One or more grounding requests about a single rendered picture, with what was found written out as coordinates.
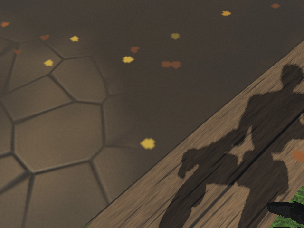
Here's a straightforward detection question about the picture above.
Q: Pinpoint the right robot hand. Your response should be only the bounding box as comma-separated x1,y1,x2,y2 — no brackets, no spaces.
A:
267,201,304,228

